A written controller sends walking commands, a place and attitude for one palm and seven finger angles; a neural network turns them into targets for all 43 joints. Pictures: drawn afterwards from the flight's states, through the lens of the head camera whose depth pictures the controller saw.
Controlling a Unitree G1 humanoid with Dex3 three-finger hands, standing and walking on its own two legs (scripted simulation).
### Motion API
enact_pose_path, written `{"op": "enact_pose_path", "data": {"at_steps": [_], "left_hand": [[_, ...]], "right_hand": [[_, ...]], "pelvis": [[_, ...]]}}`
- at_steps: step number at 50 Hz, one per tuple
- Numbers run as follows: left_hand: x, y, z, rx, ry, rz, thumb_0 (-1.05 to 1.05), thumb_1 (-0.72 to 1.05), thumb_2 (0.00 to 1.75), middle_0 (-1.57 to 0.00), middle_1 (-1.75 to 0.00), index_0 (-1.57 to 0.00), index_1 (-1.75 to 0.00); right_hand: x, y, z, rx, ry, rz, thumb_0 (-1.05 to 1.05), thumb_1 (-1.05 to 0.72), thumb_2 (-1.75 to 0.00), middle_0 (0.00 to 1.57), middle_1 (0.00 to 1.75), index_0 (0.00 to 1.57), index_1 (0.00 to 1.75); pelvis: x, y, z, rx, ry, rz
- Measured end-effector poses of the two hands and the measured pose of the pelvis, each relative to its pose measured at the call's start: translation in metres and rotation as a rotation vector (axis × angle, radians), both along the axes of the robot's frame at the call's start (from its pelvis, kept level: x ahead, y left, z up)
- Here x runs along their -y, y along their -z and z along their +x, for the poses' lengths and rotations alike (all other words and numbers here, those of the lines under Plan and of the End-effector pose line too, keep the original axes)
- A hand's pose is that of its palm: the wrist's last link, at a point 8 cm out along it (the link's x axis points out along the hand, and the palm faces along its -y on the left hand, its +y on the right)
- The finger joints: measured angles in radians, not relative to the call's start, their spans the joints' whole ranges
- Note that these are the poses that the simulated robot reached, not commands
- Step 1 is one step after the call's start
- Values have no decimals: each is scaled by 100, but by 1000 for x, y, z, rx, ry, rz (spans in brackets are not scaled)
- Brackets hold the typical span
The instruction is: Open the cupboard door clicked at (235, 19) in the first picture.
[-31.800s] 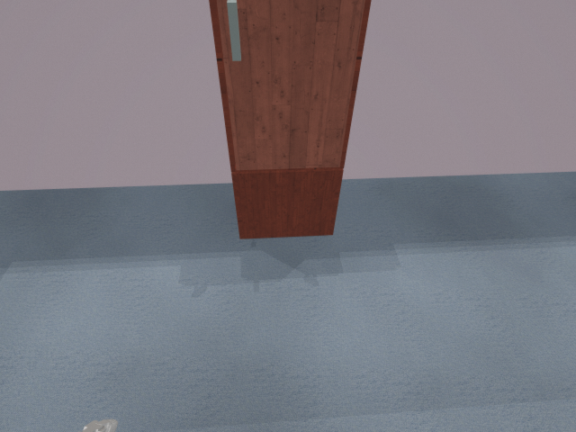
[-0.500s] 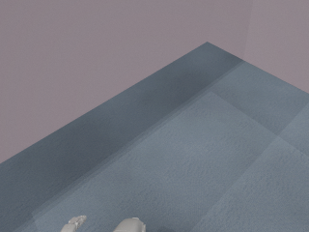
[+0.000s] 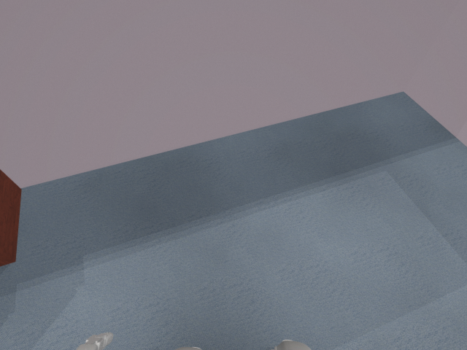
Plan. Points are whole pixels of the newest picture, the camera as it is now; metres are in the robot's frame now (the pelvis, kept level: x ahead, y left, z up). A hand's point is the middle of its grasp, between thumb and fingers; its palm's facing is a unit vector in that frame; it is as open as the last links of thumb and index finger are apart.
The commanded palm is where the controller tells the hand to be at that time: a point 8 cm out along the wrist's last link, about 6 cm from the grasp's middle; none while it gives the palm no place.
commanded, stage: turn to face it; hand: left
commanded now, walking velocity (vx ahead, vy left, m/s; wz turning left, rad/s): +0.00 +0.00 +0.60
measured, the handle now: out of the picture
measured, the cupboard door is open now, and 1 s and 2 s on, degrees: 43 43 43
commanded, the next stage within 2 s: take the last steps up to it in 1.74 s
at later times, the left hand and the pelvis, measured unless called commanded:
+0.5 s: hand out of the picture +0.00 +0.21 -0.19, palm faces +0.35 -0.91 -0.21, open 7.4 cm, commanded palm none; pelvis +0.02 +0.00 -0.01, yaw +19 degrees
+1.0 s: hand out of the picture +0.01 +0.18 -0.15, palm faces +0.58 -0.77 -0.26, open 7.4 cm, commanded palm none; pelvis +0.05 -0.03 +0.00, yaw +37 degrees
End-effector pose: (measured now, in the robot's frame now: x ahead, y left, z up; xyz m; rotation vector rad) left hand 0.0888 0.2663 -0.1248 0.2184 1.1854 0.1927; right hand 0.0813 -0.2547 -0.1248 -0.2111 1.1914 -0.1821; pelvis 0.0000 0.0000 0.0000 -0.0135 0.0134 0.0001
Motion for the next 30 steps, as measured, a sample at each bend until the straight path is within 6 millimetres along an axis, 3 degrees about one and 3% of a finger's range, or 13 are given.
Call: {"op": "enact_pose_path", "data": {"at_steps": [6,11,16,23,26,30], "left_hand": [[18,-6,-10,61,-50,40,1,91,90,-20,-30,-20,-30],[35,-9,-39,14,-130,11,1,91,90,-20,-30,-20,-30],[43,2,-66,-36,-202,-47,1,91,90,-20,-30,-20,-30],[21,35,-111,-106,-336,-98,1,90,90,-20,-30,-20,-30],[9,31,-115,-115,-375,-82,1,91,90,-20,-30,-20,-30],[-5,16,-106,-55,-411,-56,1,91,90,-20,-30,-20,-30]], "right_hand": [[17,20,13,-28,-38,41,0,-90,-90,20,30,21,30],[21,13,33,-58,-100,41,0,-90,-90,20,30,20,30],[6,2,62,-57,-184,26,0,-90,-90,19,30,20,30],[-39,2,113,36,-331,-17,0,-90,-90,19,30,20,30],[-51,-5,118,50,-365,-25,0,-90,-90,20,30,20,30],[-59,-9,117,25,-403,-24,0,-90,-90,20,30,21,30]], "pelvis": [[23,9,2,-2,-78,19],[26,0,8,4,-159,29],[22,-4,13,-2,-227,45],[-1,14,15,0,-317,24],[-5,9,16,2,-344,10],[-5,0,19,-1,-388,-3]]}}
